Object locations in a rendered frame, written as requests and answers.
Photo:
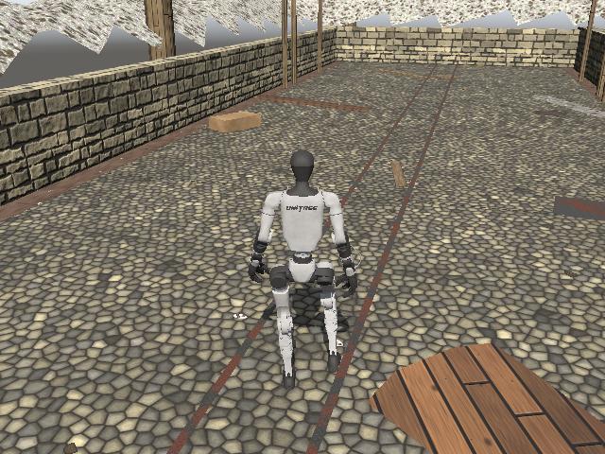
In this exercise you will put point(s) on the robot head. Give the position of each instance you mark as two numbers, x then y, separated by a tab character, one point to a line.
302	164

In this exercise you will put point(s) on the right robot upper arm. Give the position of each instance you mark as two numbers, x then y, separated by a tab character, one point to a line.
332	201

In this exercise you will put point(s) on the left robot forearm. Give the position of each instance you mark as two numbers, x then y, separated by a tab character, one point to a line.
258	251

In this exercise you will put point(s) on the left robot upper arm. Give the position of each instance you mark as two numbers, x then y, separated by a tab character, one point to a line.
272	201

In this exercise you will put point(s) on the right robot hand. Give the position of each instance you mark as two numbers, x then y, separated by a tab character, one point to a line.
352	284

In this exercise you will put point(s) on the left robot hand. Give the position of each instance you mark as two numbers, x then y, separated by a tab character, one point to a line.
252	270

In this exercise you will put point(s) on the right robot forearm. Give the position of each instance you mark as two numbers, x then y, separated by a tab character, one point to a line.
346	257

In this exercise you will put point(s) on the robot right thigh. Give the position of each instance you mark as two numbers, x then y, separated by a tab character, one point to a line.
325	276

